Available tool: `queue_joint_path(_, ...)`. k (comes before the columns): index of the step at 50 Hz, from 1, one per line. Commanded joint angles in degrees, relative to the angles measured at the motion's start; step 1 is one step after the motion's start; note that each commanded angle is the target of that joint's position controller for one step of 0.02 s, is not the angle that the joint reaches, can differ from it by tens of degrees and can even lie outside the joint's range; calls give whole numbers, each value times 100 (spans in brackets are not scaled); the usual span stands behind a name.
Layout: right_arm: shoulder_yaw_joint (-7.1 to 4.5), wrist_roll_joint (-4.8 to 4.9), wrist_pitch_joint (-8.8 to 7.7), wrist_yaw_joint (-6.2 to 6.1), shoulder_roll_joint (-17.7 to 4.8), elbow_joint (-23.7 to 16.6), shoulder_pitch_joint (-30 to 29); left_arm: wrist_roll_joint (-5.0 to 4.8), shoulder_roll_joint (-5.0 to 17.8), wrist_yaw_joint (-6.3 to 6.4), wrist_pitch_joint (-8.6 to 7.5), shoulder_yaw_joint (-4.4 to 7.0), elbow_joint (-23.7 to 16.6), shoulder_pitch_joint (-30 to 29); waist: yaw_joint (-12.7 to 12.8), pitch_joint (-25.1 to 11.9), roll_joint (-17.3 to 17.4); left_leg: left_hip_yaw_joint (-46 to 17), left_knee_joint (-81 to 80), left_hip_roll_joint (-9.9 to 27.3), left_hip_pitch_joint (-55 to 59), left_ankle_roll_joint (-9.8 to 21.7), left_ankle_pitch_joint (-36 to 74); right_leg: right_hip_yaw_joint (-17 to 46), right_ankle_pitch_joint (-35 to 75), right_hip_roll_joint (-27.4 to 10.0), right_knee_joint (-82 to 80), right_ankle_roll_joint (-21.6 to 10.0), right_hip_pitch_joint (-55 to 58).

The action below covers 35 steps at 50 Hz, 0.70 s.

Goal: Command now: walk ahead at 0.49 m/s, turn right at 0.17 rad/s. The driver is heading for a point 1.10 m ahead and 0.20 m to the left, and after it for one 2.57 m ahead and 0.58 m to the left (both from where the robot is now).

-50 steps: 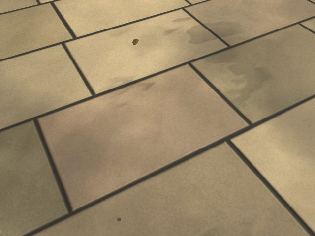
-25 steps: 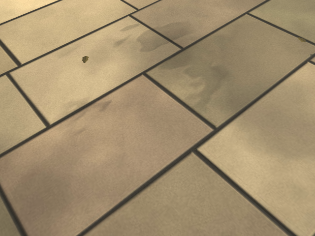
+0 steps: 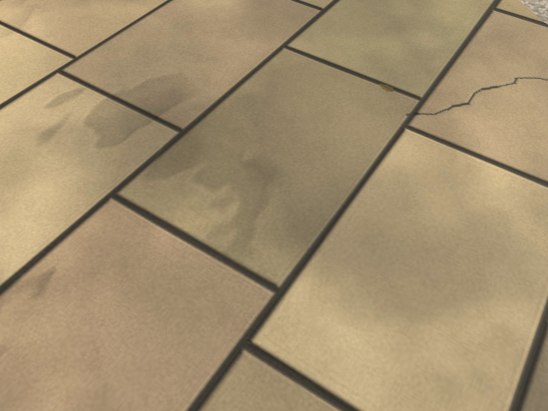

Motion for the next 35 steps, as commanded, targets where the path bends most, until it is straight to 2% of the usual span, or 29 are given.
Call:
queue_joint_path(1,-52,32,-109,22,-472,-200,30,0,13,-74,-23,-85,-372,-174,186,140,612,-1183,-1210,1487,48,845,1009,-179,632,-341,-732,116,-422)
queue_joint_path(5,-57,64,-70,25,-594,-6,442,-88,-53,-101,-55,-191,-597,-1102,-63,254,644,-767,-1156,1327,87,687,1501,-566,1213,-253,-2004,169,43)
queue_joint_path(9,-60,30,6,-23,-724,207,793,-105,69,-33,-88,-175,-717,-1506,-157,306,672,-841,-792,1601,743,647,2084,-691,847,-112,-2588,18,263)
queue_joint_path(11,-65,27,63,-61,-783,291,797,-71,127,18,-126,-134,-622,-1221,16,188,709,-764,-210,1625,964,567,3036,-786,474,109,-2950,-143,840)
queue_joint_path(12,-60,52,96,-72,-794,336,786,-34,192,60,-171,-79,-401,-619,307,-101,579,-565,574,1465,914,472,3630,-863,543,288,-3359,-264,1663)
queue_joint_path(13,-25,68,104,-85,-713,314,774,45,438,123,-239,25,-85,316,656,-669,426,-360,1657,1235,342,343,3295,-572,540,85,-3388,-465,2998)
queue_joint_path(14,86,169,84,-67,-350,14,731,178,983,209,-276,168,36,1291,980,-1498,-354,-24,3521,827,-1165,125,1287,1311,-210,-1497,-3581,-915,4656)
queue_joint_path(15,90,193,97,-77,-190,-11,1121,33,1268,209,-202,256,120,1445,815,-1835,-1145,-78,4976,72,-2564,35,-2013,3410,-228,-2513,-4289,-1490,5178)
queue_joint_path(16,-58,53,141,-101,-688,4,616,-153,886,186,-154,190,148,1121,726,-1097,-314,-562,5262,433,-3025,105,-1619,2963,-311,-2149,-4358,-1346,4626)
queue_joint_path(17,-45,41,105,-55,-578,-114,262,-185,603,159,-174,110,112,652,517,-478,-191,-604,5086,627,-3032,131,-1103,2205,141,-1893,-4510,-1186,3885)
queue_joint_path(18,-41,26,116,-39,-472,-63,127,-154,333,117,-232,37,107,417,346,-136,37,-695,4780,776,-2700,140,-812,1521,1045,-1571,-4630,-871,3238)
queue_joint_path(19,-21,7,192,-5,-335,-7,276,-165,269,151,-254,29,119,256,169,-148,-168,-650,4603,809,-2489,66,-714,1148,895,-1450,-4821,-784,2960)
queue_joint_path(20,-5,-48,277,40,-256,88,406,-179,160,171,-289,2,155,226,74,-86,-163,-668,4525,849,-2252,4,-605,854,869,-1318,-5043,-699,2615)
queue_joint_path(21,-19,-65,331,78,-230,78,355,-168,174,180,-349,2,227,325,54,-35,-230,-660,4518,799,-2176,-24,-518,706,1167,-1309,-5130,-722,2473)
queue_joint_path(23,-50,-66,397,120,-217,-3,61,-195,231,194,-434,20,387,535,-3,138,-79,-702,4398,819,-2504,-72,-182,267,1620,-1265,-5274,-692,2528)
queue_joint_path(26,-52,-58,426,147,-187,-188,-565,-183,196,215,-457,1,559,816,82,308,-46,-678,3967,824,-2976,-115,496,-259,1957,-1155,-5374,-591,2651)
queue_joint_path(29,14,-46,401,182,-93,-389,-1167,-187,197,233,-467,-28,650,909,160,405,-74,-427,3045,758,-2886,-102,1146,-747,2314,-1028,-5348,-477,2693)
queue_joint_path(31,67,-57,392,215,-54,-551,-1622,-191,262,275,-468,-30,744,1089,282,484,-90,-161,2453,719,-2753,-43,1360,-944,2533,-1087,-5342,-440,2850)
queue_joint_path(33,105,-88,368,226,-14,-670,-1891,-198,296,341,-424,-43,860,1237,333,594,-22,134,1914,601,-2569,46,1283,-1194,3527,-1121,-5001,-384,3111)
queue_joint_path(35,95,-116,335,209,-56,-671,-1755,-193,407,410,-370,-31,946,1302,268,424,-123,351,1649,353,-2194,191,937,-1349,4839,-1163,-4386,-277,3458)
